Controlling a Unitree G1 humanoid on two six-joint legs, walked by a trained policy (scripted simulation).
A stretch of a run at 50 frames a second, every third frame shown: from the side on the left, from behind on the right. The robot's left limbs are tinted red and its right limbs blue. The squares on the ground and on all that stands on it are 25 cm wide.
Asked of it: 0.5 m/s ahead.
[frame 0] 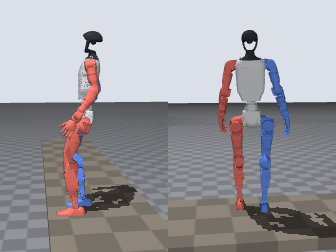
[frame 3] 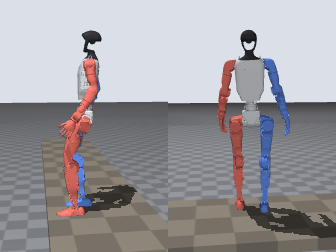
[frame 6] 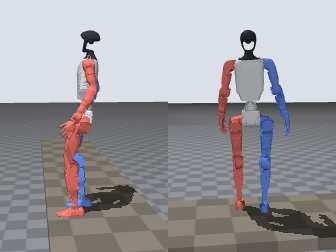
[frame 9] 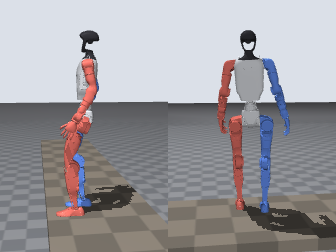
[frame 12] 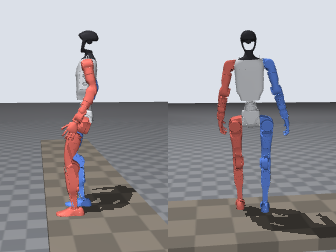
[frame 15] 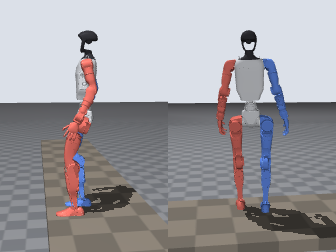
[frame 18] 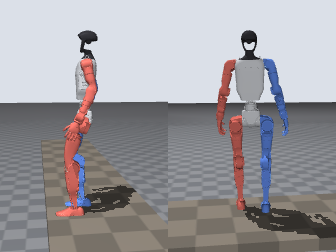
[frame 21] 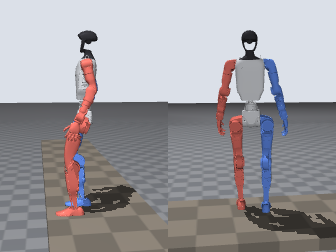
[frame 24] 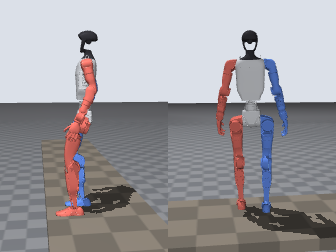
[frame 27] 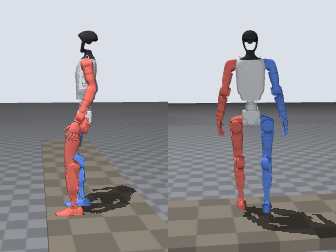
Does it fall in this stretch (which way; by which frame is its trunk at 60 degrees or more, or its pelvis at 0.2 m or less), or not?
no
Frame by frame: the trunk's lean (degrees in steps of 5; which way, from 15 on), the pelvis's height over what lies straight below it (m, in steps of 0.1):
0: 5, 0.8
3: 5, 0.8
6: 5, 0.8
9: 5, 0.8
12: 5, 0.8
15: 5, 0.8
18: 5, 0.8
21: 5, 0.8
24: 5, 0.8
27: 5, 0.8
